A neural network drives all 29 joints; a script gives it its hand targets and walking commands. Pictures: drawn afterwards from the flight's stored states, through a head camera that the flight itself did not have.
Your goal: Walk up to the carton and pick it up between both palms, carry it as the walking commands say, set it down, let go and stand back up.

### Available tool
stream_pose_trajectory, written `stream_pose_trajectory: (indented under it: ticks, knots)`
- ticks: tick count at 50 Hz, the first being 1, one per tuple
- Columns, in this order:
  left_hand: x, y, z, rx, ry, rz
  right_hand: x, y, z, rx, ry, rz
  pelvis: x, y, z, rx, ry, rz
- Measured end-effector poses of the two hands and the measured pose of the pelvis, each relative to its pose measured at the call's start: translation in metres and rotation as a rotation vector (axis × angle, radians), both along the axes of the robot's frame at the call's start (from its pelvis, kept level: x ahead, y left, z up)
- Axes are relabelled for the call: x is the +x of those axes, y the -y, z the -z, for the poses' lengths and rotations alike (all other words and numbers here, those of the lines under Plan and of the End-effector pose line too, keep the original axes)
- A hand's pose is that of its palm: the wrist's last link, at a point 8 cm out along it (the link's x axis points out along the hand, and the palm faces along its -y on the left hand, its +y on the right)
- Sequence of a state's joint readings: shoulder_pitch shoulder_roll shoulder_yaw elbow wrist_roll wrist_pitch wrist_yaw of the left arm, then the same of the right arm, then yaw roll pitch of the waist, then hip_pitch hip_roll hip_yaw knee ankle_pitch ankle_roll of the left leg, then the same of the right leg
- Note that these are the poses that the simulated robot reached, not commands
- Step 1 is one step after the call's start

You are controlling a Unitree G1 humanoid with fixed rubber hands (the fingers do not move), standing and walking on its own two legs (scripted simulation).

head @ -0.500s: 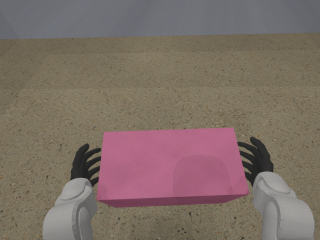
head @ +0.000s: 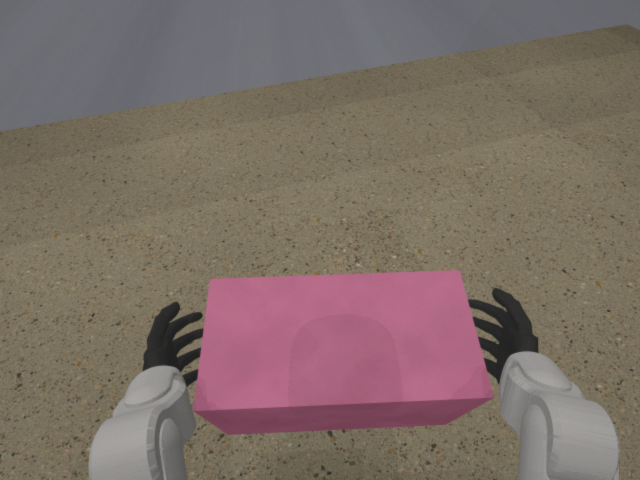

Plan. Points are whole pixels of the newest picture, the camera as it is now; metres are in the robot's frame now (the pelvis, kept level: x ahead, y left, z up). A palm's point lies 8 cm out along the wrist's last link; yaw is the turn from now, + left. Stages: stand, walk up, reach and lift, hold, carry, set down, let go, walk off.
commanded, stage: carry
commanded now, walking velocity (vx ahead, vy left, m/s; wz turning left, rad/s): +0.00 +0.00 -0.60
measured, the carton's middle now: (336, 357) +0.28 +0.02 +0.02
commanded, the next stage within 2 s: none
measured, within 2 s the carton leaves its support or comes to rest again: neither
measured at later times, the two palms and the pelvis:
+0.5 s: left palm (277, 334) +0.28 +0.09 +0.07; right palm (639, 417) +0.18 -0.26 +0.08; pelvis +0.01 -0.03 +0.00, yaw -17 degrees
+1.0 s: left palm (410, 334) +0.28 -0.07 +0.06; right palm out of the picture +0.08 -0.37 +0.07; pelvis -0.01 -0.09 +0.00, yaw -32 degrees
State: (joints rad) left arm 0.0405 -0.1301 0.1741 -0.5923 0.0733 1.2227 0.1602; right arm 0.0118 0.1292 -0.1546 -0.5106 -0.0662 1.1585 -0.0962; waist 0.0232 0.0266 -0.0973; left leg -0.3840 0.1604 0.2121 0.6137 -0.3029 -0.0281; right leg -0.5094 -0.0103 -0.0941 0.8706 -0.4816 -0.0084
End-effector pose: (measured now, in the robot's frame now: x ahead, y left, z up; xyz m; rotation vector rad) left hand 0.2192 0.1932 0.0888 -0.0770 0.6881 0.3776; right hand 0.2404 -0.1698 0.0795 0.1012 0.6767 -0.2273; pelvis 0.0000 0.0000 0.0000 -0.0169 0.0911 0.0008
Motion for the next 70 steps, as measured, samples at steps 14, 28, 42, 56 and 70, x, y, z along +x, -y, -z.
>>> stream_pose_trajectory:
  ticks: [14,28,42,56,70]
  knots:
    - [0.043,0.092,0.026,-0.021,-0.079,0.231,-0.037,0.087,0.014,-0.017,-0.080,0.232,0.002,0.036,0.003,0.030,-0.027,0.146]
    - [0.062,0.118,0.009,-0.045,-0.010,0.357,-0.067,0.103,-0.005,-0.041,-0.015,0.358,0.010,0.033,-0.003,-0.021,0.001,0.347]
    - [0.067,0.234,0.019,0.011,-0.053,0.568,-0.129,0.190,0.016,0.011,-0.060,0.562,-0.004,0.086,0.006,0.018,0.013,0.488]
    - [0.071,0.265,0.026,-0.056,-0.004,0.697,-0.163,0.196,0.000,-0.060,-0.013,0.689,-0.007,0.080,0.008,0.008,-0.007,0.633]
    - [0.059,0.306,0.000,-0.061,0.010,0.849,-0.222,0.197,-0.014,-0.062,-0.004,0.842,-0.013,0.079,-0.002,-0.046,0.046,0.841]
